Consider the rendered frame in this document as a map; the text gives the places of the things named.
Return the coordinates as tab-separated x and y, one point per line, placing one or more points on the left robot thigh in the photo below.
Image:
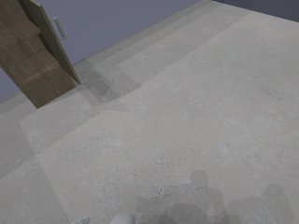
124	218

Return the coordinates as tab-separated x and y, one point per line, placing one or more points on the handle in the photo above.
60	28

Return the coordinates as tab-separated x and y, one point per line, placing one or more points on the cupboard door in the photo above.
45	27

